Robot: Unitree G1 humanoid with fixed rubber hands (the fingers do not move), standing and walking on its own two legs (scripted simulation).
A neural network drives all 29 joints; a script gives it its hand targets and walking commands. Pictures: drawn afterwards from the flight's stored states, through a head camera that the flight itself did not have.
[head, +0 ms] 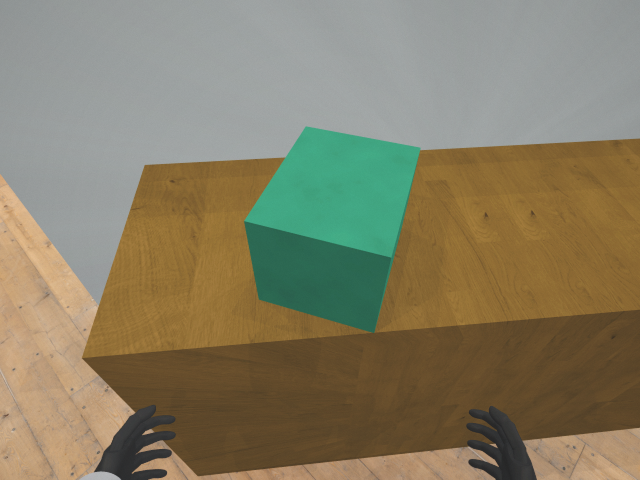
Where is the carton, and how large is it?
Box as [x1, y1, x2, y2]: [244, 126, 420, 332]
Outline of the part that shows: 306,126 244,220 259,299 373,332 400,232 420,148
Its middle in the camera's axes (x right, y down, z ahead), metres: +0.03 -0.03 +0.61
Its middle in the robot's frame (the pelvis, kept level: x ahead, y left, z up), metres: +0.48 -0.03 +0.04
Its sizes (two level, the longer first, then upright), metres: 0.231 0.186 0.174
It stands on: a pedestal, 0.73 m high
